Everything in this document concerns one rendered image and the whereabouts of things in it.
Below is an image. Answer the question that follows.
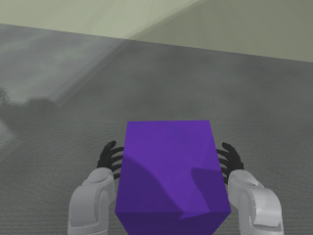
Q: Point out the robot left hand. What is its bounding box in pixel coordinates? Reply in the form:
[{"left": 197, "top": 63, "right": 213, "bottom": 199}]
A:
[{"left": 97, "top": 140, "right": 124, "bottom": 180}]

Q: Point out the robot right hand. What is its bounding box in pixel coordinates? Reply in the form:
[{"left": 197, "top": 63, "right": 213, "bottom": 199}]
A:
[{"left": 216, "top": 142, "right": 244, "bottom": 185}]

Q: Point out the left robot forearm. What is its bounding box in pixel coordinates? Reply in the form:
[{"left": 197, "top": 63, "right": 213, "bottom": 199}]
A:
[{"left": 67, "top": 167, "right": 116, "bottom": 235}]

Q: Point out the right robot forearm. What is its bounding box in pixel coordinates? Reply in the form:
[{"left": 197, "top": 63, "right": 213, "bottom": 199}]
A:
[{"left": 227, "top": 169, "right": 285, "bottom": 235}]

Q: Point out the carton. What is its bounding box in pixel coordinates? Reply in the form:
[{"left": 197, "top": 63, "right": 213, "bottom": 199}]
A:
[{"left": 114, "top": 119, "right": 231, "bottom": 235}]

